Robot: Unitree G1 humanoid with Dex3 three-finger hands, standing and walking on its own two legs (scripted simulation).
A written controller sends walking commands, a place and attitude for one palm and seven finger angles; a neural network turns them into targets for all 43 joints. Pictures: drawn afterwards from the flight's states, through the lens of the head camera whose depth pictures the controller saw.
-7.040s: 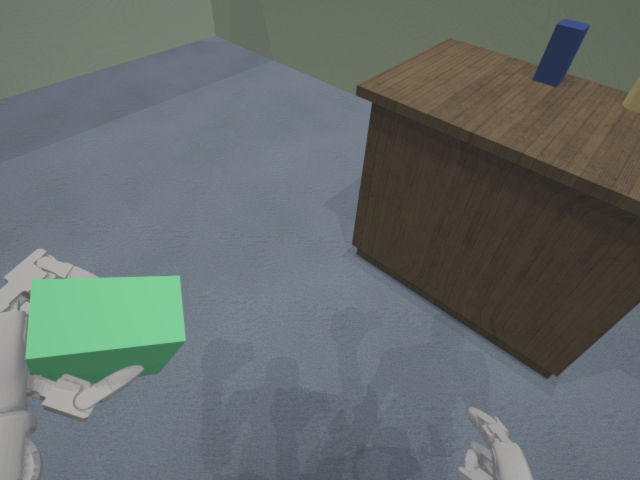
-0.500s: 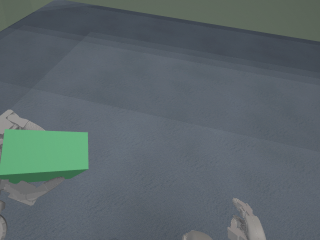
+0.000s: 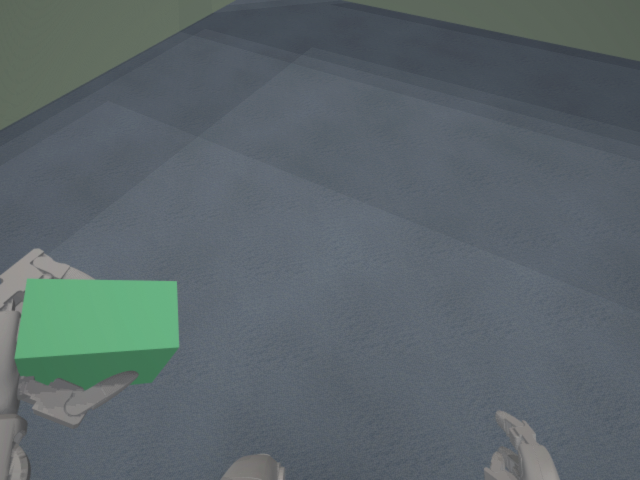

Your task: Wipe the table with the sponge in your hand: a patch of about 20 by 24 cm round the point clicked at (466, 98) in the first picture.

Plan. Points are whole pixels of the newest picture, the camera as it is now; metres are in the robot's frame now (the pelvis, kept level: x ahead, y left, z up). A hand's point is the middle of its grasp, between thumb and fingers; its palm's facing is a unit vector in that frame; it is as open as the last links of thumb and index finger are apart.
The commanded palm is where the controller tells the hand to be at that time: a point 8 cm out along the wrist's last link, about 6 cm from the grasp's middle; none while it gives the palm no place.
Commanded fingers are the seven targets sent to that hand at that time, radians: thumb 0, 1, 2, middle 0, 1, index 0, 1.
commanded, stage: turn to face it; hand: left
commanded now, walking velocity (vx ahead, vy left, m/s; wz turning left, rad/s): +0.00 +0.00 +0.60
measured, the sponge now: (121, 338) +0.23 +0.20 +0.13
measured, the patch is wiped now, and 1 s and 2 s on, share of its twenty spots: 0.00 0.00 0.00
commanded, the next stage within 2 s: none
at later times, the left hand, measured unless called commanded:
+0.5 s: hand out of the picture +0.05 +0.28 +0.17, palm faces +0.56 -0.64 -0.53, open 10.7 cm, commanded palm +0.00 +0.31 +0.17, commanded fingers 0.00 0.10 1.30 -1.20 -1.60 -1.20 -1.60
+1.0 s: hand out of the picture -0.12 +0.27 +0.17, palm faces +0.78 -0.46 -0.42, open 10.7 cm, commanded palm -0.19 +0.28 +0.17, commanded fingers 0.00 0.10 1.30 -1.20 -1.60 -1.20 -1.60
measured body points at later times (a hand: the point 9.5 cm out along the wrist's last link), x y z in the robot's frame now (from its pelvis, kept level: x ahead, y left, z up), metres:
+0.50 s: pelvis -0.07 +0.00 -0.01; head -0.04 -0.02 +0.43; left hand +0.02 +0.31 +0.20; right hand +0.14 -0.13 -0.12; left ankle -0.06 +0.15 -0.74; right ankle -0.04 -0.10 -0.74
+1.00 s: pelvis -0.17 -0.05 -0.02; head -0.16 -0.03 +0.43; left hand -0.17 +0.29 +0.19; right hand +0.12 -0.17 -0.09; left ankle -0.26 +0.05 -0.75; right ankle -0.06 -0.10 -0.73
